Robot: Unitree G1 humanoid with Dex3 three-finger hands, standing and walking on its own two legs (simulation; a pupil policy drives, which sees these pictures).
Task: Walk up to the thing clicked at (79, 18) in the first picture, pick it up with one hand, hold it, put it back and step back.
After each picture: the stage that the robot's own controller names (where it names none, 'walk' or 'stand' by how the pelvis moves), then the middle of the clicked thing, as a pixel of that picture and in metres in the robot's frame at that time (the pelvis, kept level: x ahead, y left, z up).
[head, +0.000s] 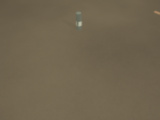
stand; (78, 21) +1.84 +0.05 -0.65
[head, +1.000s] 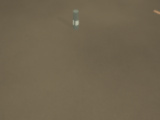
walk; (75, 20) +1.70 +0.13 -0.64
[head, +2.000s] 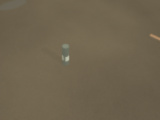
walk; (65, 55) +1.15 +0.11 -0.65
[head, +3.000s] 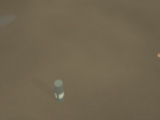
walk; (59, 91) +0.73 +0.16 -0.65
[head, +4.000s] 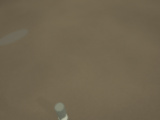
walk; (62, 114) +0.56 +0.23 -0.63
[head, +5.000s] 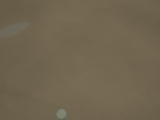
stand; out of the picture +0.48 +0.16 -0.65
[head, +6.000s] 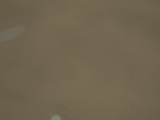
stand; out of the picture +0.45 +0.20 -0.64
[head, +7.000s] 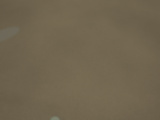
stand; out of the picture +0.43 +0.21 -0.65
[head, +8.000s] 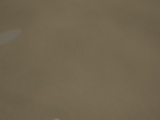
stand; out of the picture +0.43 +0.21 -0.66
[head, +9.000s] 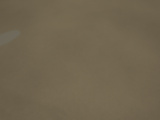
stand; out of the picture +0.41 +0.21 -0.66
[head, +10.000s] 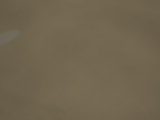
stand; out of the picture +0.40 +0.21 -0.66
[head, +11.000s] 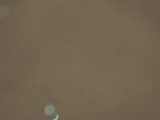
go down; (52, 115) +0.43 +0.21 -0.63
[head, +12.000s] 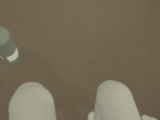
go down; (6, 49) +0.47 +0.29 -0.24
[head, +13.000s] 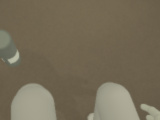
close in; (7, 51) +0.46 +0.30 -0.25
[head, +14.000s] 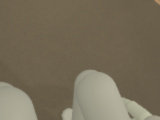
close in; out of the picture +0.42 +0.35 -0.16
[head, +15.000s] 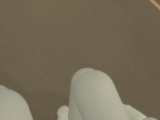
lift; out of the picture +0.41 +0.35 -0.16
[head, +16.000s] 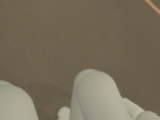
lift; out of the picture +0.38 +0.34 -0.15
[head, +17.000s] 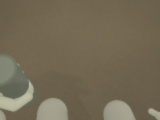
lift; (16, 86) +0.32 +0.22 +0.00
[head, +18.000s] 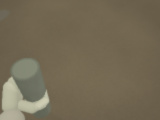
hold; (35, 92) +0.32 +0.17 +0.03
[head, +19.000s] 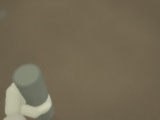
hold; (37, 97) +0.31 +0.17 +0.01
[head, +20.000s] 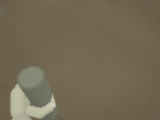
crouch; (41, 97) +0.31 +0.15 +0.00
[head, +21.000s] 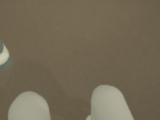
crouch; out of the picture +0.45 +0.26 -0.06
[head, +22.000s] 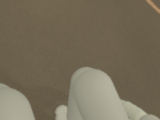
lower; out of the picture +0.41 +0.35 -0.16
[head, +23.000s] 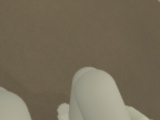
lower; out of the picture +0.41 +0.35 -0.16
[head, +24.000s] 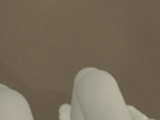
lower; out of the picture +0.40 +0.35 -0.16
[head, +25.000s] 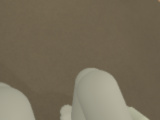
lower; out of the picture +0.39 +0.33 -0.16
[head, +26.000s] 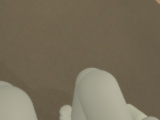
loosen; out of the picture +0.39 +0.31 -0.16
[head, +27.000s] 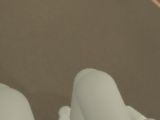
withdraw; out of the picture +0.39 +0.31 -0.16
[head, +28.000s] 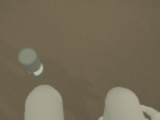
walk; (33, 65) +0.44 +0.25 -0.28
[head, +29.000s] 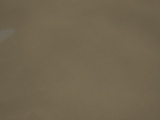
stand; out of the picture +0.37 +0.18 -0.59
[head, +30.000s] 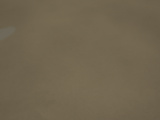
stand; out of the picture +0.40 +0.19 -0.60
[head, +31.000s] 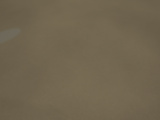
stand; out of the picture +0.39 +0.17 -0.63
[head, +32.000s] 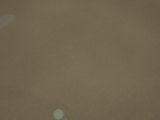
walk; (60, 119) +0.42 +0.18 -0.64
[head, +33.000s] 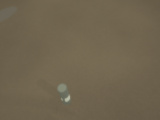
walk; (64, 95) +0.58 +0.21 -0.63
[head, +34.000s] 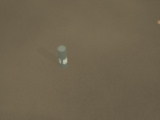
walk; (62, 57) +0.91 +0.17 -0.62
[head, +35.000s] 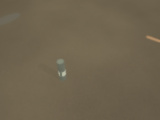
stand; (61, 70) +1.01 +0.22 -0.65
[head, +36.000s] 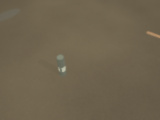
stand; (61, 66) +1.03 +0.23 -0.66
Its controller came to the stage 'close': yes
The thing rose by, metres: 0.68
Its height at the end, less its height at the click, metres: +0.00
